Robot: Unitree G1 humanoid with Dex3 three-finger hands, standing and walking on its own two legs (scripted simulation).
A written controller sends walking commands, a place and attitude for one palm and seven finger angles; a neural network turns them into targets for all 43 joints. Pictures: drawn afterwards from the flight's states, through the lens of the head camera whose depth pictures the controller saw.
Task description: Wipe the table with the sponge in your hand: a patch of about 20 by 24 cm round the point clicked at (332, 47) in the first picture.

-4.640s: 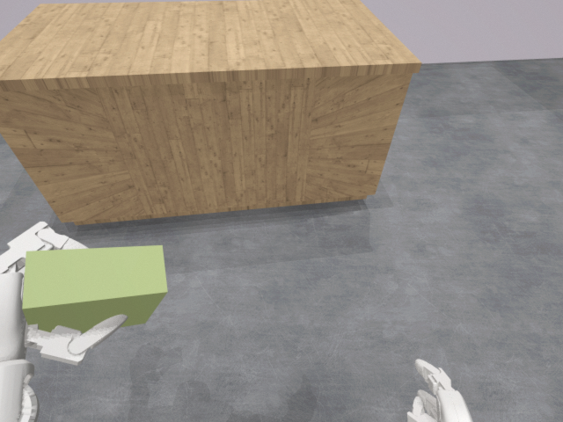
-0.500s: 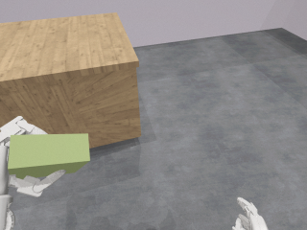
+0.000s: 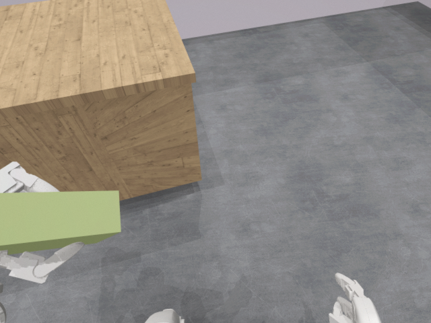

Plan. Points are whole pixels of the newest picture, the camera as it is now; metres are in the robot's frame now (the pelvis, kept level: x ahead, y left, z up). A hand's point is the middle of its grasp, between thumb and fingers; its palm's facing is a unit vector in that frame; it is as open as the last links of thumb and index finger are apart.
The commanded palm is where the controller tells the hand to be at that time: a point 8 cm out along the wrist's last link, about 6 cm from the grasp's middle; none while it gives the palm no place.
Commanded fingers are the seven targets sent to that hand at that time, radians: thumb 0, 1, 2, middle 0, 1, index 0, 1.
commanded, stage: take the last steps up to it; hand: left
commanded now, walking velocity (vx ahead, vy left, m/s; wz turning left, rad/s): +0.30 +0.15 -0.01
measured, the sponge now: (75, 222) +0.22 +0.20 +0.15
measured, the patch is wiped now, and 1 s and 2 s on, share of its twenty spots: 0.00 0.00 0.00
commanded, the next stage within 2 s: come to a stop and stand still in 1.76 s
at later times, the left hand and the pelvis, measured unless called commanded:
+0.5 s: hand (63, 151) +0.34 +0.26 +0.16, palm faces +0.37 -0.79 -0.49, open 9.6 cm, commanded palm +0.28 +0.30 +0.17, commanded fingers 0.00 0.10 1.30 -1.20 -1.60 -1.20 -1.60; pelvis +0.11 +0.02 -0.01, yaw -1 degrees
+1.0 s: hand (71, 96) +0.45 +0.28 +0.17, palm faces +0.33 -0.81 -0.48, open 9.6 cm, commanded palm +0.40 +0.34 +0.17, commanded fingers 0.00 0.10 1.30 -1.20 -1.60 -1.20 -1.60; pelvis +0.23 +0.06 -0.01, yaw -3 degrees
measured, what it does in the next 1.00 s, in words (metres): walks ahead: left foot, then right foot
